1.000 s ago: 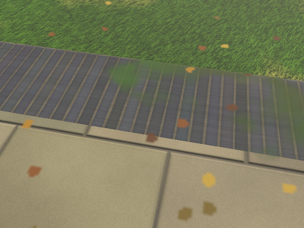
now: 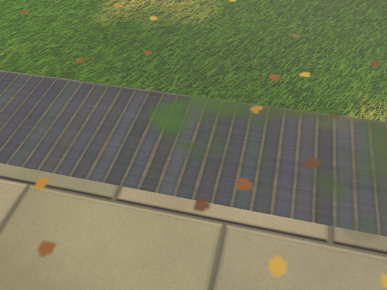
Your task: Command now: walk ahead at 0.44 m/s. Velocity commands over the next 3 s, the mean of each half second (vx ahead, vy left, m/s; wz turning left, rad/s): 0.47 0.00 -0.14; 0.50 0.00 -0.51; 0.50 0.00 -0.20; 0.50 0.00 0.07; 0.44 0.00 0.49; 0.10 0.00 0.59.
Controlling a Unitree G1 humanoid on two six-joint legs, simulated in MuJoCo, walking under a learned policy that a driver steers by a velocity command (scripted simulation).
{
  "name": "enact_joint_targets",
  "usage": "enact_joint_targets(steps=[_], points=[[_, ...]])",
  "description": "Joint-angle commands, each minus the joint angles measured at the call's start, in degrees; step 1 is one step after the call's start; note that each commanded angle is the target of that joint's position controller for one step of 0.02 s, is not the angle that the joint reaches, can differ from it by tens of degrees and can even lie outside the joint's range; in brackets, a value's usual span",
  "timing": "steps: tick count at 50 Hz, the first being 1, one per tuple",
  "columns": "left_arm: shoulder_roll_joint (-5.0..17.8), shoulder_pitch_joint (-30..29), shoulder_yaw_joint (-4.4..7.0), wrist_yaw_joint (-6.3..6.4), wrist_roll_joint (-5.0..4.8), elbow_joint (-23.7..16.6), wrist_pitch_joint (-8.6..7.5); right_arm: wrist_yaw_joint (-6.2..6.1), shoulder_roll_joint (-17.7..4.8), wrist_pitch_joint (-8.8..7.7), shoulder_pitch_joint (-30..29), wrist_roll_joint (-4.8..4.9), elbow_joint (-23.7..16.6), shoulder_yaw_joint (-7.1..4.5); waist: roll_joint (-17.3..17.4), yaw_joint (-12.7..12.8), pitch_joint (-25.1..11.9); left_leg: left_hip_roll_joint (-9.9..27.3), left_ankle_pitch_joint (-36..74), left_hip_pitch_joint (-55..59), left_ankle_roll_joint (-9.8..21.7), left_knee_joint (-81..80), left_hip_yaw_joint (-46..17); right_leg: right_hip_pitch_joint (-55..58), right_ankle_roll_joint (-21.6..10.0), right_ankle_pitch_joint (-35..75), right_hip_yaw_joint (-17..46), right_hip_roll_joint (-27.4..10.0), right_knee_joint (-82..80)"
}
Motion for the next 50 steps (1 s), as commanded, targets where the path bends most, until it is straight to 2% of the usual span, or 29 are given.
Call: enact_joint_targets(steps=[1,5,7,8,10,11,12,13,14,15,16,17,19,22,25,28,33,36,37,38,39,40,41,42,43,44,45,47,50], points=[[8.6,1.9,1.1,0.93,0.18,-2.7,-0.13,0.69,1.5,-0.4,-11.8,-0.03,-6.3,1.33,-5.9,0.7,10.3,-1.6,7.3,-3.9,-1.1,-13.8,2.5,-5.2,-6.7,20.6,6.8,-11.1,-8.0],[10.4,3.3,1.96,1.07,-0.97,-2.0,-0.59,1.49,-0.9,-0.33,-16.9,0.61,-9.4,1.46,-7.7,0.4,11.7,-2.6,9.5,0.6,0.6,-22.5,2.3,-2.2,-6.8,23.0,5.7,-13.9,-8.7],[11.1,2.0,2.42,1.02,-0.98,-2.1,-0.4,1.84,-3.0,-0.7,-16.0,0.5,-10.1,0.78,-8.1,-1.8,9.5,-3.8,7.8,4.1,2.5,-25.0,2.4,2.6,-5.6,35.5,4.5,-15.1,-4.3],[11.9,1.2,2.76,1.03,-0.8,-2.3,-0.14,1.8,-4.5,-0.83,-13.2,0.37,-9.8,0.06,-9.4,-3.8,6.4,-5.4,6.3,8.7,3.5,-24.7,3.2,4.7,-4.9,46.9,3.9,-15.5,0.1],[12.3,-1.2,2.88,0.9,-0.27,-3.2,0.74,1.08,-8.8,-0.54,3.5,0.67,-5.1,-2.43,-10.8,-12.2,-4.1,-7.5,6.0,30.4,6.4,-24.7,4.0,0.9,-2.5,60.3,1.5,-12.9,19.6],[10.7,-2.2,2.11,0.6,0.49,-4.8,0.67,0.37,-12.8,-0.05,14.4,-0.14,-2.8,-3.62,-5.3,-15.7,-11.9,3.6,2.5,49.6,9.9,-23.3,-9.0,-14.0,-1.0,42.0,0.6,-9.9,37.8],[-0.2,6.5,-0.72,-0.49,-0.33,-4.9,-0.49,0.75,-15.6,-0.06,18.5,-1.4,-1.6,-3.86,12.3,-9.8,-23.4,19.7,-10.6,67.5,20.2,-31.8,-40.3,-34.4,2.0,-10.1,4.6,2.0,59.9],[5.4,1.6,0.64,-0.69,-2.39,-4.5,-2.16,0.75,-10.0,-0.08,16.7,-1.27,-1.3,-2.49,8.4,-12.0,-20.4,18.0,-15.6,62.8,17.6,-38.9,-45.3,-40.0,0.2,-13.6,12.5,0.8,67.7],[8.9,-5.1,1.77,-0.49,-3.99,-7.0,-2.7,0.6,-7.3,-0.44,10.1,-0.87,-2.2,-1.69,6.7,-10.3,-9.3,16.6,-11.6,52.7,14.3,-40.1,-34.3,-44.0,-0.7,-9.4,10.2,-2.3,68.7],[9.7,-8.6,2.02,0.22,-3.76,-8.0,-2.69,0.75,-5.4,-1.0,4.5,-0.94,-3.4,-0.98,0.1,-7.8,-4.8,15.0,-4.5,42.0,12.2,-41.7,-25.9,-40.8,-1.0,-3.5,8.9,-5.8,65.9],[9.5,-9.8,2.78,0.92,-2.83,-7.9,-2.0,1.11,-3.4,-1.56,1.8,-1.45,-3.3,-0.52,-1.5,-5.6,-1.7,12.8,0.0,33.8,10.5,-43.4,-19.6,-37.5,-1.1,-0.6,8.2,-7.5,62.7],[8.0,-7.5,3.02,1.1,-2.49,-7.5,-0.82,1.22,-2.2,-1.87,1.0,-2.14,-2.5,-0.18,0.4,-3.2,-0.9,10.8,0.6,29.0,9.2,-45.1,-14.5,-33.3,-1.5,1.2,8.9,-9.2,60.5],[5.4,-6.0,3.1,1.18,-2.78,-7.2,0.99,1.04,-2.0,-2.02,2.1,-2.14,-1.1,-0.23,2.5,-1.8,1.6,9.3,0.9,24.1,8.8,-48.1,-9.1,-31.6,-1.8,1.4,8.6,-9.9,57.5],[6.6,-11.8,3.65,1.27,-2.05,-10.1,1.99,0.01,-4.6,-2.29,3.7,-2.32,0.1,-0.75,2.1,-1.7,4.9,9.5,4.0,23.3,9.1,-50.5,-4.1,-38.2,-0.9,7.5,9.4,-10.5,52.5],[7.0,-17.4,3.75,0.37,-1.63,-12.3,1.41,-1.1,-5.8,-1.92,5.8,-2.61,0.4,-0.89,0.9,-2.8,5.5,9.0,8.4,27.2,8.2,-50.3,0.4,-43.1,-0.1,16.8,9.5,-9.7,43.4],[6.1,-24.4,2.98,-0.98,-1.35,-14.7,0.89,-1.85,-7.1,-1.52,8.2,-2.23,0.2,-0.93,0.0,-5.1,6.2,8.3,10.6,29.9,6.7,-50.2,5.1,-41.9,-0.1,23.3,4.7,-8.7,32.7],[5.5,-33.4,2.05,-3.24,-1.49,-20.1,0.97,-2.24,-9.0,0.54,14.2,-1.18,1.1,-1.47,-0.4,-8.1,8.3,11.8,16.4,42.3,5.7,-45.0,8.0,-45.8,-1.4,17.4,0.0,-7.1,24.3],[8.4,-30.3,3.28,-4.29,-1.74,-21.9,1.24,-2.63,-11.3,1.87,12.2,-0.95,-0.4,-2.17,3.4,-4.4,4.1,12.6,42.3,45.0,3.8,-34.6,10.7,-36.4,-4.4,8.3,-4.9,-2.1,23.3],[10.7,-24.4,4.45,-4.42,-1.91,-21.0,1.34,-2.85,-12.0,2.4,11.1,-1.02,-1.0,-2.36,4.5,-0.8,0.5,12.0,50.5,44.2,3.0,-25.8,11.6,-28.5,-5.9,6.5,-6.2,0.5,22.9],[14.3,-14.9,6.42,-3.95,-2.01,-18.9,1.39,-2.97,-11.8,2.64,10.0,-0.83,-1.8,-2.17,3.6,4.3,-4.6,9.9,49.0,38.9,1.1,-13.0,12.7,-14.3,-8.2,10.2,-5.6,2.9,18.8],[20.5,-6.6,8.51,-2.44,-1.79,-17.3,2.0,-2.86,-9.8,1.99,10.9,-1.81,-3.5,-1.36,-4.6,6.5,-10.7,6.9,27.6,23.4,-1.6,6.2,13.0,3.7,-12.1,10.4,10.2,-6.6,17.6],[24.2,-9.5,8.71,-2.32,-1.6,-19.0,1.6,-1.74,-2.0,-0.34,15.0,-2.01,-6.5,0.94,-16.7,-0.3,-17.3,-7.1,-22.5,-0.4,-4.8,27.1,4.1,20.8,-23.9,2.9,46.3,-20.6,7.7],[19.3,-6.9,7.13,-2.46,-0.7,-19.0,1.32,-0.67,-7.5,-3.16,8.4,0.13,-8.0,-0.16,-10.0,3.7,-20.2,-5.1,-22.4,-6.4,-2.7,29.8,-7.6,22.7,-21.9,3.7,48.6,-20.8,2.9],[15.9,-8.8,6.28,-2.31,-0.42,-18.9,0.86,-0.33,-8.3,-4.09,4.3,1.65,-9.6,-0.4,-8.3,3.3,-13.0,-2.4,-18.5,-9.7,-1.1,27.6,-7.2,17.6,-19.0,8.3,38.6,-18.6,4.0],[14.1,-13.3,5.71,-2.45,-0.85,-19.7,0.42,-0.67,-7.6,-4.24,3.7,0.78,-9.4,-0.3,-1.5,0.1,-7.2,0.3,-14.4,-7.4,-0.8,21.6,-7.0,7.6,-16.9,14.9,30.6,-15.8,3.7],[12.1,-17.2,5.08,-2.38,-0.85,-20.8,0.24,-1.13,-8.3,-3.63,3.9,-0.43,-8.8,-1.01,-0.4,-2.1,-4.9,2.2,-12.5,-3.1,-1.1,16.2,-6.7,0.0,-15.2,19.6,25.2,-13.6,3.1],[11.4,-19.4,4.68,-2.22,-0.36,-21.8,0.19,-1.09,-8.4,-2.62,5.2,-0.76,-8.8,-1.35,-0.9,-4.0,-3.5,3.2,-11.4,0.7,-1.5,13.9,-6.9,-5.5,-14.8,21.7,23.1,-12.3,1.7],[12.8,-19.2,4.91,-1.77,-0.76,-22.0,-0.04,-1.14,-7.1,-1.07,5.6,-1.65,-9.6,-1.45,-1.0,-5.3,-2.2,3.2,-10.0,3.0,-3.5,8.7,-5.9,-10.9,-15.3,24.8,21.0,-11.1,-0.2],[14.6,-16.7,5.31,-0.48,-0.94,-21.6,-0.09,-1.47,-5.6,-0.25,0.5,-2.38,-11.6,-0.96,-2.5,-4.2,0.0,2.2,-1.0,1.4,-5.9,-2.6,-4.3,-13.7,-14.5,26.4,16.1,-9.3,-1.7]])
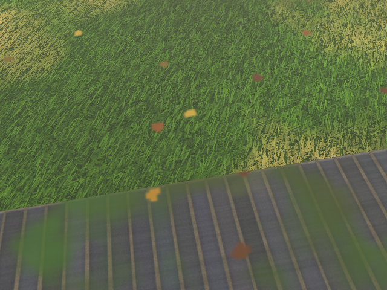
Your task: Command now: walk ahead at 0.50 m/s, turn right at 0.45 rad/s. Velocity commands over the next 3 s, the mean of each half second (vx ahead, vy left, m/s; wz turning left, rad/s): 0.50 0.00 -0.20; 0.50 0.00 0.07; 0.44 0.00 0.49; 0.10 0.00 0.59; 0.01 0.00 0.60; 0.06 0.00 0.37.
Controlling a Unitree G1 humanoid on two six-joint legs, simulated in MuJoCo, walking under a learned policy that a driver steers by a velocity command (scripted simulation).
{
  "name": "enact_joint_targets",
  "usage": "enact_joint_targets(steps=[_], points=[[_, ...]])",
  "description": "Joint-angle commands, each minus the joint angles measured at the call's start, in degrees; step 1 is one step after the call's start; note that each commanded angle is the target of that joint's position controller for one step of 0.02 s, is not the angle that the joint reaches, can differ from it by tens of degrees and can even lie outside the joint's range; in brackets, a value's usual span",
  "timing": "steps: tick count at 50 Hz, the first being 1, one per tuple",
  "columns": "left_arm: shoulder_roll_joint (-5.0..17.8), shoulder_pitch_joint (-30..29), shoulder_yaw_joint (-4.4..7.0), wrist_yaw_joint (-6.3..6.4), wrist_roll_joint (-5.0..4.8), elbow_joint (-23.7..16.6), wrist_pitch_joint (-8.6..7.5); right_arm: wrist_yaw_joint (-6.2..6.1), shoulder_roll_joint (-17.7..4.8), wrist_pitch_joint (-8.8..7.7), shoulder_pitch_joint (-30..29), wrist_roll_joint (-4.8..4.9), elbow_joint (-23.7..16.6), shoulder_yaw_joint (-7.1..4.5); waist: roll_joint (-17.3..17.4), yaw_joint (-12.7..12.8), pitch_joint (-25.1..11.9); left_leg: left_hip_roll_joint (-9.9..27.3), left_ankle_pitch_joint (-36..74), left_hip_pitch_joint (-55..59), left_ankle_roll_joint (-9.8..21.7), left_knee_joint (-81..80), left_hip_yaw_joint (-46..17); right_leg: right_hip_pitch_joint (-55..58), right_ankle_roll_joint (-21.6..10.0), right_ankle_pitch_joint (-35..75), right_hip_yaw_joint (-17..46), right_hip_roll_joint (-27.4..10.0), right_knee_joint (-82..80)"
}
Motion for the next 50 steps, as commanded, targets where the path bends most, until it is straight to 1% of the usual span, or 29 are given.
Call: enact_joint_targets(steps=[1,5,10,11,12,13,14,15,16,17,18,20,22,24,26,29,32,37,39,40,41,42,43,44,45,46,47,48,50], points=[[9.0,-0.8,2.09,1.33,-0.23,-4.3,-1.02,-0.18,-2.8,0.44,0.1,-0.59,-2.7,-0.55,-3.3,-1.3,-3.2,-0.6,10.6,0.1,-1.8,-11.4,1.6,0.8,-9.5,17.1,10.5,-13.7,-8.7],[8.7,3.2,1.82,1.34,-0.32,-2.5,-0.91,0.74,-1.6,-0.21,-6.8,0.21,-4.3,0.25,-6.0,2.5,-1.9,-3.5,23.9,5.0,-0.7,-25.1,3.3,0.7,-6.5,9.1,8.6,-12.7,-8.2],[9.2,6.3,1.83,1.6,-0.34,-0.3,-0.31,1.97,-4.2,-1.41,-10.1,0.59,-6.5,-0.22,-7.0,3.0,0.0,-4.2,15.9,1.1,2.8,-30.6,2.5,11.8,-5.8,11.0,14.0,-18.2,-3.2],[6.9,9.5,-0.2,-2.21,8.9,3.5,-1.97,2.08,-0.8,0.46,-4.7,-5.1,-4.6,2.52,-7.6,0.4,1.9,-2.5,18.4,1.0,3.4,-28.4,-0.2,14.2,-6.8,16.4,16.7,-21.0,-3.4],[8.4,6.0,0.84,-3.5,7.48,2.7,-2.74,1.93,-3.0,1.32,-2.4,-4.6,-4.8,1.71,-6.3,-1.7,1.2,-3.6,13.7,3.2,4.4,-29.5,2.1,16.5,-6.0,24.9,15.5,-20.8,-1.8],[9.8,3.4,0.9,-4.09,5.79,2.6,-3.16,1.75,-6.1,1.55,-0.5,-3.18,-4.2,0.99,-4.0,-4.0,-1.9,-5.7,15.9,12.2,6.0,-31.5,5.5,15.2,-4.0,31.5,12.8,-17.8,1.8],[9.2,5.0,0.5,-4.69,5.57,3.2,-3.46,1.45,-8.5,0.96,4.4,-1.87,-2.8,0.17,-1.3,-5.2,-7.9,-6.6,18.2,26.7,8.6,-28.6,5.9,10.9,-1.2,34.2,9.1,-12.1,10.7],[4.1,14.4,-1.11,-4.56,6.48,3.3,-3.9,1.6,-10.6,0.58,13.1,-1.98,-1.2,0.21,7.9,-3.9,-21.6,0.7,23.5,52.6,18.5,-25.6,-5.1,-2.8,2.1,18.5,6.7,-3.8,25.7],[1.8,16.8,-2.29,-5.34,7.04,3.9,-4.4,1.33,-8.7,0.89,25.6,-3.11,1.8,0.69,14.8,-8.9,-26.0,12.5,11.3,70.2,27.9,-34.9,-29.0,-23.2,5.5,-23.4,4.5,4.6,43.8],[5.5,3.9,-1.04,-5.17,5.23,0.9,-4.0,1.03,-6.6,0.14,30.3,-4.46,4.6,0.86,6.5,-13.5,-12.3,11.9,-4.4,62.3,21.0,-42.2,-33.4,-35.5,2.9,-24.7,8.5,1.3,54.9],[5.6,-0.4,-0.83,-3.58,4.22,-0.2,-3.82,0.9,-7.0,-0.46,23.3,-3.65,4.2,0.57,3.4,-9.7,-1.3,11.5,-9.4,49.0,17.6,-44.6,-28.1,-38.1,1.5,-17.5,8.7,-3.3,56.4],[4.7,0.6,-1.67,-1.44,6.16,0.3,-3.15,0.51,-0.2,-0.38,14.4,-2.73,2.7,2.77,1.7,-4.3,-1.8,9.8,-0.5,35.5,17.5,-49.0,-19.7,-28.7,-0.2,-8.2,8.1,-9.9,49.3],[2.3,0.3,-2.4,-1.28,6.72,0.3,-1.95,-0.24,2.2,-0.56,11.1,-2.92,1.7,3.45,0.4,-1.8,-2.8,7.5,6.2,30.5,16.9,-52.4,-13.8,-23.5,0.9,-7.0,5.8,-12.1,44.9],[1.5,-1.3,-2.91,-1.67,5.98,-0.3,-1.22,-0.16,-0.1,-1.55,11.9,-3.15,1.9,2.48,1.3,-2.1,-1.7,5.3,11.3,28.7,17.2,-53.4,-7.7,-24.8,3.1,-4.6,3.2,-12.9,39.1],[0.4,-4.0,-3.48,-1.91,5.56,-1.1,-0.66,0.78,-1.1,-1.95,16.4,-4.26,3.5,2.05,0.2,-3.4,-1.2,5.0,20.4,29.1,18.3,-52.9,-4.4,-27.0,5.1,3.6,0.7,-13.5,31.6],[-0.6,-8.9,-3.97,-2.49,5.0,-2.4,0.59,3.07,-1.5,-1.92,20.8,-3.73,5.4,1.87,1.5,-4.4,-0.2,2.9,29.3,25.4,17.3,-51.6,0.4,-21.9,5.4,12.3,-3.1,-11.8,21.2],[1.2,-13.5,-3.37,-2.74,4.91,-3.9,1.4,4.48,-2.3,-1.75,24.5,-3.57,7.0,1.65,2.5,-4.9,0.7,4.7,31.9,29.9,17.4,-49.7,-0.7,-22.8,3.8,14.5,-2.5,-10.4,16.6],[2.3,-21.1,-2.56,-1.93,3.97,-6.1,1.38,4.1,-2.9,-0.53,27.0,-3.66,9.0,1.11,2.8,-5.3,1.6,7.4,33.6,42.9,14.5,-47.6,-1.2,-24.6,1.5,9.3,-2.2,-9.0,8.8],[3.5,-21.1,-1.92,-1.73,3.39,-6.2,1.3,3.77,-4.6,0.02,25.9,-3.68,9.2,0.39,3.5,-3.5,0.5,7.3,44.4,43.0,13.1,-44.8,-0.1,-17.0,0.1,7.8,-4.9,-6.5,6.9],[4.9,-18.9,-1.24,-1.42,2.72,-5.6,0.81,3.79,-5.3,0.13,25.5,-3.61,9.4,0.17,3.3,-1.3,-1.1,5.8,52.4,40.3,11.5,-40.9,0.9,-8.6,-1.5,9.4,-6.1,-5.4,5.8],[7.5,-12.3,-0.16,-0.95,1.97,-3.7,0.09,4.0,-5.4,0.01,25.6,-4.03,9.3,0.04,2.2,1.1,-6.1,2.4,54.9,34.2,8.5,-33.7,2.6,5.4,-4.1,12.6,-5.2,-5.5,9.0],[9.6,-0.4,0.01,-0.78,2.15,-0.5,-0.55,3.82,-0.6,-0.52,31.4,-4.39,8.8,1.41,-4.7,1.8,-19.8,-3.6,38.5,19.3,4.8,-18.4,3.9,32.6,-13.0,23.0,4.6,-14.5,14.3],[9.4,13.8,-0.13,-0.22,2.76,3.3,-0.49,5.07,3.8,-1.01,32.6,-5.15,7.8,3.5,-14.9,6.7,-28.7,-12.0,-10.5,0.8,1.9,-0.8,3.3,51.3,-22.8,15.5,31.6,-30.4,2.3],[6.8,19.9,0.02,0.57,4.78,6.7,-1.13,5.54,-0.9,-0.54,20.8,-3.16,6.4,1.38,-6.5,10.6,-17.4,-8.5,-15.5,-6.9,4.4,10.8,-3.1,41.8,-14.3,-0.9,31.8,-28.0,-3.1],[7.7,11.8,0.49,1.0,4.0,6.3,-2.01,4.59,-1.2,-0.62,16.6,-2.3,5.6,0.97,-6.1,7.0,-4.4,-4.7,-10.9,-9.0,6.0,12.7,-3.3,26.3,-10.0,-6.5,23.7,-27.0,-6.0],[4.8,5.9,-0.26,1.64,3.47,5.5,-1.93,3.37,-2.0,-0.53,16.7,-3.33,5.8,0.7,-5.7,4.1,-2.1,-2.1,-7.8,-5.3,6.8,10.2,-3.0,17.4,-9.0,-3.5,18.4,-25.3,-8.7],[1.6,3.1,-1.5,1.94,2.89,5.3,-1.93,2.81,0.6,-0.34,16.9,-4.42,5.8,1.43,-5.1,1.4,-2.9,-0.4,-4.8,-2.0,7.3,8.3,-3.5,13.0,-8.5,2.3,13.9,-24.1,-10.1],[-0.9,0.3,-2.17,2.07,3.34,4.5,-2.0,2.87,3.3,0.1,16.9,-4.78,6.0,2.22,-4.1,-0.4,-2.4,0.6,-2.5,0.6,6.9,7.7,-3.1,8.9,-8.2,6.7,10.3,-23.7,-11.7],[-1.6,-0.5,-2.13,2.13,3.98,4.3,-2.8,3.55,4.8,0.87,18.0,-4.11,6.5,2.31,-3.6,-2.3,-1.9,0.8,-1.4,1.8,5.8,4.5,-2.0,5.8,-7.6,8.3,4.4,-22.3,-14.3]])
Over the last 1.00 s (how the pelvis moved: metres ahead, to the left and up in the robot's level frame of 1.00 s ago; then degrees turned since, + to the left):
0.57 -0.07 0.00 -22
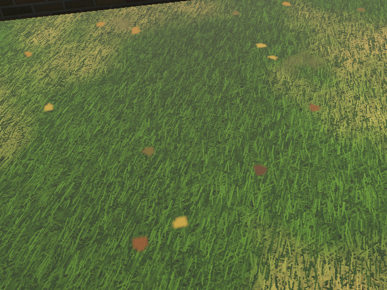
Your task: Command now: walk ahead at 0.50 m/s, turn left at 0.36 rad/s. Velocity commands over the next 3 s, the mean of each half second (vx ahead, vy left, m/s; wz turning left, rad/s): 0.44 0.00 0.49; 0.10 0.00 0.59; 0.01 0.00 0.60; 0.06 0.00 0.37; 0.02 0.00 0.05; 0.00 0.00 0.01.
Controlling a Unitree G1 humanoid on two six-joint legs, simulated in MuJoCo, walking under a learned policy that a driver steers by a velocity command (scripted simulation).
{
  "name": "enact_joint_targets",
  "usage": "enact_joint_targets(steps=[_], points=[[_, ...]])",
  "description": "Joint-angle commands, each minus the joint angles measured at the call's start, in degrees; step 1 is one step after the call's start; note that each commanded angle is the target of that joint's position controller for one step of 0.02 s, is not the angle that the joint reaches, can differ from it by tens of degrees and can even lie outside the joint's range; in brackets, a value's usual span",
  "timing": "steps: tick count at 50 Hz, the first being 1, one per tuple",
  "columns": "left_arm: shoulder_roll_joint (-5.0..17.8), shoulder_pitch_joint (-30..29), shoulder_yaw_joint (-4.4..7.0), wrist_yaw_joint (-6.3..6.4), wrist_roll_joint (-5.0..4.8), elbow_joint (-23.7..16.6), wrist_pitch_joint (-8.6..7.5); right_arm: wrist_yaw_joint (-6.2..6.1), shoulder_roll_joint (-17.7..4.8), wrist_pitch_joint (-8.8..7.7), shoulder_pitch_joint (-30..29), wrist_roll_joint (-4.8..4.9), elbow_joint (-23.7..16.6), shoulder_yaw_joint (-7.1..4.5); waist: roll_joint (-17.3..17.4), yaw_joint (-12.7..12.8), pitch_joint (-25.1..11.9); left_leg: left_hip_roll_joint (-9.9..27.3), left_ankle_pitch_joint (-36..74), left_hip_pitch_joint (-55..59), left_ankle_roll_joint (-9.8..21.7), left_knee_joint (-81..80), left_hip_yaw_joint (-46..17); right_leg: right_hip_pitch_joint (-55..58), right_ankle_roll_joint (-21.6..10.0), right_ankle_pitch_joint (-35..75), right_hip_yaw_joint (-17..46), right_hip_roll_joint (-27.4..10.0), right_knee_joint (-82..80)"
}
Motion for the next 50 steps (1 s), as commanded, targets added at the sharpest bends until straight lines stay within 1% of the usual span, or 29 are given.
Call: enact_joint_targets(steps=[1,5,6,7,13,16,17,18,19,20,21,23,25,26,27,29,31,33,34,36,37,38,40,41,42,44,46,48,50], points=[[0.8,2.3,0.01,0.33,0.77,-1.5,-1.73,0.73,1.4,0.25,3.1,0.39,-1.5,0.46,-4.3,-1.0,0.7,4.4,5.3,-8.2,-0.9,-1.6,-2.0,3.9,-10.1,8.3,9.8,-16.4,-13.1],[3.5,6.3,0.48,-1.18,3.2,0.8,-2.07,2.22,1.9,0.29,-5.9,0.36,-5.0,0.91,-3.5,0.0,0.7,3.7,19.8,-3.7,-2.3,-13.9,2.4,-2.8,-9.2,19.6,-1.6,-13.4,-11.6],[3.6,6.5,0.4,-1.63,2.96,1.1,-2.06,2.46,1.3,0.46,-6.3,0.49,-5.8,0.83,-4.2,-0.4,0.9,3.2,21.3,-2.5,-2.3,-14.4,2.3,-3.8,-9.4,21.7,-2.3,-13.6,-11.2],[4.8,7.6,0.66,-1.84,4.52,1.4,-1.77,3.38,1.5,0.29,-0.3,-0.09,-4.3,1.0,-4.7,-1.7,1.0,2.8,26.4,0.2,-2.3,-5.1,0.9,-4.8,-9.9,22.3,-2.2,-14.9,-8.2],[4.8,11.1,-0.05,-0.12,3.48,2.7,-1.78,1.62,-2.2,-0.34,-8.1,-0.19,-9.9,-0.46,-4.6,0.3,3.5,3.0,9.4,-13.4,-1.2,-7.1,1.4,15.9,-7.6,27.3,-1.5,-19.4,1.1],[11.2,4.9,1.76,0.24,3.47,0.1,-2.13,0.49,-5.6,-1.1,1.8,0.61,-9.3,-2.88,-4.4,-4.6,1.7,-3.8,3.8,10.0,-0.8,-8.5,8.6,4.2,-5.2,40.1,-7.9,-16.6,15.0],[13.6,0.9,2.53,-0.26,3.34,-1.2,-2.45,-0.23,-8.1,-2.51,10.0,1.32,-7.3,-4.49,-1.6,-9.3,0.1,-7.8,9.4,22.0,0.6,-14.6,10.7,-3.3,-3.6,39.1,-9.4,-14.0,28.5],[10.6,3.3,2.2,-1.31,3.38,-2.2,-2.49,-2.08,-12.6,-4.07,14.2,0.73,-6.5,-5.93,8.2,-9.9,-5.1,-5.6,30.9,34.7,8.8,-23.2,3.9,-13.4,0.5,16.9,-8.9,-7.7,50.7],[2.7,5.9,0.15,-3.7,3.14,-4.9,-3.01,-3.3,-14.9,-4.35,17.2,0.37,-6.8,-5.24,15.3,-6.8,-14.7,7.4,55.0,47.2,24.4,-29.9,-23.7,-27.5,5.6,-34.1,-2.4,2.1,72.3],[2.9,-8.2,-0.29,-5.03,-1.39,-11.9,-3.23,-2.98,-13.4,-5.49,23.4,-0.4,-3.2,-5.17,6.2,-12.8,-8.1,12.7,55.5,46.4,23.2,-34.8,-32.1,-41.2,4.4,-35.2,9.7,2.4,71.7],[4.2,-16.0,0.26,-4.19,-2.55,-16.2,-2.88,-2.2,-9.8,-6.77,19.8,1.25,-2.8,-4.33,5.6,-12.1,2.1,15.0,43.1,36.9,20.5,-32.0,-34.0,-49.1,5.4,-34.2,15.0,-0.7,68.3],[5.2,-11.1,0.46,-1.83,0.07,-15.1,-0.92,-1.06,-2.1,-4.93,8.8,2.51,-3.8,-1.15,-4.4,-3.6,1.7,12.6,34.7,17.6,16.9,-27.7,-27.2,-40.9,5.2,-24.5,16.1,-4.1,60.5],[2.0,-5.5,-0.81,-0.74,2.29,-15.0,0.65,-0.99,-2.5,-2.62,-0.7,2.24,-8.6,-0.08,1.4,2.6,1.0,4.9,25.5,-1.1,13.2,-31.4,-19.3,-28.1,5.6,-12.8,11.7,-4.1,49.6],[0.6,0.0,-1.96,-1.47,3.76,-13.4,0.84,-1.64,-2.2,-2.42,-4.7,0.68,-11.1,0.44,0.3,5.2,1.0,-0.1,20.1,-13.0,10.3,-28.3,-13.5,-18.0,4.1,5.3,9.7,-4.5,47.3],[3.0,1.0,-1.47,-2.45,4.35,-11.5,0.15,-3.15,0.2,-3.01,-4.3,0.81,-12.4,1.65,-1.8,3.2,1.4,-5.8,6.4,-16.3,6.6,-25.6,-7.0,-14.8,4.5,25.4,10.7,-5.3,37.9],[2.9,-0.5,-2.16,-3.56,1.98,-12.0,0.43,-4.67,-4.2,-3.27,-2.5,1.15,-12.4,0.53,-6.1,0.5,1.7,-10.1,-11.3,-24.4,3.8,-19.5,-2.8,-2.6,4.7,42.2,7.1,-5.0,20.8],[3.4,0.5,-1.75,-4.26,0.81,-13.0,2.37,-2.84,-9.0,-3.05,2.6,1.14,-11.6,0.18,-3.1,1.6,3.9,-7.6,-21.1,-30.5,5.0,-17.3,-9.2,10.4,6.6,35.6,5.2,-4.7,19.4],[5.8,-4.5,-1.26,-3.65,2.14,-14.4,3.49,-1.46,-5.6,-2.57,11.2,1.97,-9.8,1.97,-2.4,-2.3,6.6,-3.7,-23.1,-16.1,6.2,-10.7,-19.7,3.4,5.8,32.3,9.2,-6.3,6.7],[6.7,-13.6,0.93,-1.68,-7.36,-17.7,2.1,-5.63,-4.8,1.84,3.7,10.09,-12.0,-1.41,-1.6,-3.6,3.5,-8.0,-5.9,4.4,3.1,-2.7,-14.8,-8.1,5.2,39.5,12.1,-4.1,-14.3],[5.1,-0.5,0.69,-1.99,-4.03,-11.4,0.39,-6.81,-2.6,5.6,8.9,6.96,-11.4,-0.82,-3.5,-3.6,-3.6,-9.8,-8.6,-5.2,-1.0,18.9,-9.1,14.9,4.5,63.0,9.6,-10.4,-10.2],[9.0,10.5,1.87,-2.13,-2.88,-8.6,0.02,-6.16,-0.3,6.02,12.5,5.97,-12.8,0.04,-14.1,0.4,-17.0,-12.7,-37.0,-29.7,-5.0,43.0,-5.2,48.6,-3.6,96.3,14.1,-23.8,16.0],[11.6,11.0,2.68,-2.89,-4.01,-6.7,0.5,-5.53,-1.5,4.92,14.5,6.95,-15.4,1.08,-15.3,1.3,-27.1,-7.9,-37.7,-40.7,-6.7,57.2,-7.1,57.0,-11.8,94.1,21.1,-31.2,22.7],[12.7,10.3,3.17,-1.18,-1.59,-7.1,2.33,-5.59,-2.1,3.65,1.2,7.57,-20.0,0.98,-7.1,4.4,-25.5,-4.5,-30.1,-46.5,-9.3,67.2,-5.1,44.0,-16.4,68.2,21.5,-31.5,16.8],[15.4,6.8,3.59,0.56,-1.9,-6.7,3.85,-6.2,-0.7,4.5,-3.1,7.81,-23.3,1.62,-8.2,1.9,-22.2,-2.0,-26.7,-46.8,-10.9,66.8,-3.9,34.7,-19.2,52.9,25.5,-36.1,10.7],[14.3,2.5,2.71,2.14,-1.65,-6.8,5.48,-7.01,0.0,6.3,-6.3,7.2,-24.4,2.08,-6.3,-0.6,-15.0,-0.5,-23.5,-44.7,-12.7,65.3,-2.7,22.0,-18.7,39.4,24.8,-36.6,3.1],[8.7,2.9,0.8,3.58,-1.28,-6.3,6.12,-8.4,-2.8,9.61,-12.6,6.63,-24.7,0.44,-4.2,0.4,-1.9,-1.8,-10.5,-39.7,-12.2,57.2,0.1,3.0,-9.1,15.5,13.3,-26.1,-1.6],[10.4,-3.2,0.01,4.98,-1.86,-8.2,5.48,-7.77,-1.9,9.9,-11.3,5.6,-27.2,-0.29,-9.2,-3.8,0.7,-1.4,2.4,-30.2,-12.6,47.5,-2.1,-8.1,-6.0,13.4,6.4,-21.4,-2.2],[9.5,-7.3,-0.5,6.22,-1.21,-10.1,5.68,-6.84,-1.5,9.56,-11.7,5.33,-28.2,-0.59,-7.8,-5.4,-1.1,-1.0,20.0,-17.6,-12.1,23.7,2.1,-13.4,-4.3,6.1,-1.9,-16.3,-0.8],[11.5,-6.3,0.89,6.02,-2.89,-10.4,6.15,-5.6,-0.1,8.93,-15.9,5.41,-28.5,-0.51,-9.9,-2.7,-4.8,-1.0,25.1,-6.3,-10.8,0.4,4.0,-9.9,-3.1,-0.5,-3.6,-16.0,-1.3]])
Over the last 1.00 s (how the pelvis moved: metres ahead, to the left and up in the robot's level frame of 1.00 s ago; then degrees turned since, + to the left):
0.58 0.00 0.00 0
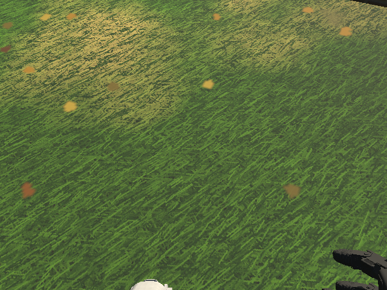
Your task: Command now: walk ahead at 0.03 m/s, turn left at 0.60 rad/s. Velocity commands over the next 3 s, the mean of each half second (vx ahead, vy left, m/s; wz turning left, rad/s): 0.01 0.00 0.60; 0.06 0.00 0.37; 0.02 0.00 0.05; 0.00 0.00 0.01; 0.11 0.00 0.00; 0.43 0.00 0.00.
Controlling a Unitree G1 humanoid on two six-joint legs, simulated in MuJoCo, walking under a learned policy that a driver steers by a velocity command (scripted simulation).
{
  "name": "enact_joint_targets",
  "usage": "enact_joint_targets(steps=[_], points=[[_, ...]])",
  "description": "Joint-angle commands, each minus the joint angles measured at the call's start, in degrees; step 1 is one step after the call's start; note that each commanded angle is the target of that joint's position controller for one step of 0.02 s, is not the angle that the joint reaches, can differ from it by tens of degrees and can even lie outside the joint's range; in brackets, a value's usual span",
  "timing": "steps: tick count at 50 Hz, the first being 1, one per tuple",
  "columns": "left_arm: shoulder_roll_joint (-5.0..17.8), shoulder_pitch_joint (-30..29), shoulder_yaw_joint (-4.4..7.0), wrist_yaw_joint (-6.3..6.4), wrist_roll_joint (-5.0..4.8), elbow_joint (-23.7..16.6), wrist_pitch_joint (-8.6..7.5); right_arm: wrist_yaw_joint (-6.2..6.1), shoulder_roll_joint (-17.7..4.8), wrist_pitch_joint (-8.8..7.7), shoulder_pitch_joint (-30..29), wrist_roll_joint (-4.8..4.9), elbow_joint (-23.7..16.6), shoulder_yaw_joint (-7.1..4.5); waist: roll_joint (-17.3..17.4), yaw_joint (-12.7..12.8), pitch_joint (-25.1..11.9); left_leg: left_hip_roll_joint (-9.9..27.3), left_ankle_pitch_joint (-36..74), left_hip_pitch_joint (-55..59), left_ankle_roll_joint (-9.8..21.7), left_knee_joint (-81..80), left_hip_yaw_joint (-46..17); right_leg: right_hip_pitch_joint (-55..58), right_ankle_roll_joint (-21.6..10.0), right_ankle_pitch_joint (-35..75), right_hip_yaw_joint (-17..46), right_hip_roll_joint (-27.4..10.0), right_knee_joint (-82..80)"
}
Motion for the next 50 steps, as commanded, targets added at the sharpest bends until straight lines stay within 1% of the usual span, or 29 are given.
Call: enact_joint_targets(steps=[1,3,4,6,7,8,9,10,12,13,15,17,20,24,27,32,33,34,36,37,38,39,40,41,42,43,45,47,50], points=[[8.9,-5.6,2.66,0.23,-1.81,-6.4,-0.88,1.93,-0.3,-0.89,-1.0,0.23,-4.1,-0.53,-9.9,-1.4,-9.0,0.1,9.1,26.0,1.5,-31.4,2.0,-4.9,-7.5,0.0,1.5,-8.6,-9.8],[11.4,-2.2,4.28,-0.87,-2.39,-5.5,-0.51,3.7,-0.9,-1.03,-2.9,0.71,-4.8,-0.92,-12.9,0.3,-7.6,0.7,-3.7,28.0,4.6,-38.3,3.0,0.7,-7.8,-4.3,5.3,-14.2,-9.8],[11.2,-2.2,4.64,-1.25,-2.34,-5.7,-0.06,4.33,-2.1,-1.18,-1.5,1.09,-4.1,-1.49,-12.5,0.1,-6.4,0.7,-6.0,29.8,6.3,-44.7,3.5,2.2,-7.2,-6.5,6.0,-15.2,-8.0],[7.7,0.3,4.03,-2.1,-1.56,-4.8,0.19,4.77,-6.7,-1.74,3.6,1.34,0.0,-4.22,-5.8,-0.9,-5.2,-1.1,-5.5,39.9,8.6,-55.3,4.0,-0.7,-3.2,-10.1,4.3,-12.6,0.7],[4.4,4.4,3.34,-2.83,-0.43,-3.5,0.17,4.4,-10.4,-2.2,7.4,1.52,1.6,-5.95,3.4,-1.4,-4.8,1.3,2.9,47.1,10.1,-58.8,-1.9,-7.4,1.0,-13.8,-0.2,-7.9,15.8],[-0.2,6.6,2.09,-3.38,2.01,-6.9,0.11,3.93,-17.3,-2.34,11.0,-0.07,0.9,-6.9,22.1,1.9,-7.0,16.1,24.0,58.0,17.9,-53.8,-25.6,-30.1,6.1,-33.2,0.7,-1.4,45.4],[4.1,-5.6,3.04,-3.32,-0.48,-11.1,-1.45,5.09,-19.6,-3.38,17.1,-2.27,1.2,-7.76,17.5,-7.3,-16.0,22.4,19.6,58.2,27.3,-67.0,-42.1,-37.7,5.8,-31.8,14.1,6.1,54.8],[5.9,-14.7,3.72,-2.08,-2.15,-13.7,-1.84,5.67,-18.4,-4.37,17.7,-4.08,2.2,-7.17,10.8,-8.6,-11.0,20.5,9.0,56.4,27.9,-69.7,-38.9,-44.1,3.9,-26.1,16.2,6.9,58.3],[5.6,-13.2,4.02,0.09,0.46,-12.0,-0.33,4.14,-11.9,-3.07,9.9,-1.1,2.1,-4.91,13.0,-3.7,-7.2,15.7,-0.1,49.8,21.0,-67.9,-30.3,-45.6,3.0,-14.8,16.5,5.4,57.3],[6.7,-10.5,4.66,0.16,0.77,-11.4,0.56,3.44,-10.5,-2.07,6.0,-0.86,1.1,-4.22,13.9,-1.0,-7.4,13.4,-2.3,43.6,18.7,-67.1,-26.9,-41.1,3.2,-10.3,16.7,4.9,56.5],[5.3,-8.7,4.76,-0.63,0.5,-11.1,1.52,2.56,-10.7,-1.8,3.7,-2.17,0.3,-3.75,8.4,0.6,-9.1,9.7,-6.6,37.7,15.6,-66.7,-24.0,-36.7,3.1,-2.8,15.3,6.6,60.9],[2.7,-8.5,4.2,-1.41,0.3,-12.0,1.49,1.72,-11.7,-2.1,4.0,-2.03,0.8,-3.45,5.1,1.1,-9.7,8.1,-5.5,35.3,14.8,-66.1,-23.1,-35.4,3.6,2.3,15.3,7.4,62.1],[1.1,-11.0,3.53,-1.83,0.51,-14.6,1.28,0.11,-10.8,-1.54,6.8,-1.37,1.8,-2.38,4.8,-0.1,-10.2,7.0,-3.9,37.1,15.7,-64.5,-24.2,-37.1,5.3,5.9,15.7,8.3,62.1],[1.4,-15.0,3.42,-2.13,0.46,-17.9,0.7,-1.12,-11.3,-0.78,9.6,-0.92,1.9,-2.39,6.6,-1.5,-10.5,6.2,-4.0,43.2,17.1,-63.7,-28.5,-37.8,7.2,6.8,17.8,9.0,53.7],[1.1,-18.6,3.04,-2.59,0.49,-19.3,0.21,-1.58,-11.3,-0.3,11.4,-0.92,2.1,-3.02,8.3,-3.2,-9.9,5.9,-8.3,47.8,17.3,-64.0,-31.5,-36.6,6.9,5.3,19.2,8.8,40.3],[1.3,-19.6,2.87,-4.08,-0.81,-18.9,-1.23,-1.21,-11.6,0.39,12.3,-1.21,1.9,-3.73,11.8,-4.2,-7.7,5.6,-8.6,42.7,19.7,-64.7,-32.9,-23.7,5.1,-3.5,17.7,9.9,26.1],[1.2,-18.0,2.88,-4.51,-0.84,-18.4,-1.74,-0.75,-11.1,0.1,11.8,-1.15,2.1,-3.72,12.9,-3.4,-7.4,4.5,-4.9,39.3,20.1,-64.3,-31.6,-18.6,4.3,-5.5,16.4,10.1,24.5],[1.5,-16.0,2.93,-4.99,-1.08,-17.5,-2.13,-0.22,-10.5,-0.16,11.8,-1.02,1.9,-3.58,12.6,-3.2,-8.9,4.0,-7.8,37.7,20.1,-65.1,-31.0,-13.3,3.9,-5.9,15.1,10.3,22.1],[0.8,-13.0,2.95,-6.05,-1.52,-16.2,-2.57,0.79,-8.9,-0.78,11.2,-0.62,2.0,-3.05,11.3,-1.9,-8.1,2.2,-21.0,32.4,19.3,-66.1,-30.7,-2.8,2.2,-6.3,13.1,10.3,12.7],[-0.2,-10.0,3.02,-6.42,-1.51,-14.8,-2.72,1.04,-7.6,-1.14,11.2,-0.65,2.6,-2.5,10.0,0.3,-7.2,0.4,-27.6,29.7,17.8,-65.4,-29.9,3.6,0.9,-3.7,11.9,10.1,3.6],[-0.2,-8.0,3.11,-6.31,-0.98,-14.1,-2.91,1.29,-4.6,-1.77,13.2,-1.26,3.6,-1.54,7.7,1.4,-5.8,-2.2,-27.5,27.0,14.9,-61.8,-27.3,9.6,-0.2,-2.1,12.7,8.0,-3.8],[2.2,-1.6,3.12,-6.39,0.8,-13.0,-3.48,1.63,-1.0,-2.34,17.2,-2.07,5.4,-0.93,-0.7,1.5,-8.7,-7.8,-29.3,20.6,9.8,-45.7,-19.7,19.8,-3.6,1.5,24.7,-2.2,-5.3],[7.0,1.1,4.23,-6.93,1.77,-11.4,-3.71,1.32,-2.6,-3.71,16.9,-0.14,2.6,-1.9,-13.5,-1.4,-6.9,-10.2,-32.8,10.8,7.0,-44.0,-14.5,19.4,-12.6,2.8,40.6,-11.9,-8.1],[3.0,-1.2,3.52,-7.0,1.51,-11.3,-4.41,0.79,-7.2,-4.84,9.4,-0.46,1.8,-3.22,-11.4,0.5,-2.2,-4.8,-29.1,9.7,5.1,-44.3,-14.8,14.0,-15.0,-5.4,44.0,-11.2,-9.9],[1.6,-4.0,2.94,-6.63,1.31,-11.8,-4.32,0.51,-8.9,-4.83,5.9,-0.69,1.9,-3.85,-10.8,0.7,-0.7,-2.6,-24.9,12.5,4.3,-45.2,-12.2,11.1,-13.3,-8.6,39.8,-8.5,-10.7],[2.3,-6.9,2.84,-6.18,1.18,-12.6,-4.0,0.36,-8.4,-4.38,6.0,-1.05,3.3,-4.13,-9.8,-0.7,-1.3,-1.4,-21.3,17.8,3.4,-44.8,-10.1,7.4,-11.3,-8.7,36.2,-6.0,-11.0],[3.1,-9.9,2.77,-5.5,0.42,-13.0,-3.73,1.52,-6.1,-3.95,9.2,-1.41,5.7,-3.75,-11.1,-2.4,-2.5,-1.4,-13.9,30.0,3.0,-44.7,-7.1,-1.4,-8.8,-3.2,27.9,-2.2,-11.7],[2.4,-8.5,2.61,-5.5,0.06,-12.1,-3.75,2.47,-2.8,-4.11,9.8,-1.15,7.4,-2.88,-10.2,-2.2,-2.8,-2.6,-10.7,36.6,3.6,-48.5,-3.5,-4.1,-8.2,3.3,21.7,0.6,-10.9],[2.6,-3.8,2.55,-5.65,-1.05,-10.5,-3.65,3.09,-2.3,-4.79,7.1,-1.57,7.2,-2.61,-8.2,-1.4,-4.9,-2.8,-6.3,39.6,4.7,-59.4,-2.5,2.1,-8.5,16.2,20.8,0.2,-6.0]])
Over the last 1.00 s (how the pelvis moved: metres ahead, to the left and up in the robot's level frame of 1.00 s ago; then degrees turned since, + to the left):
0.38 0.10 -0.18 33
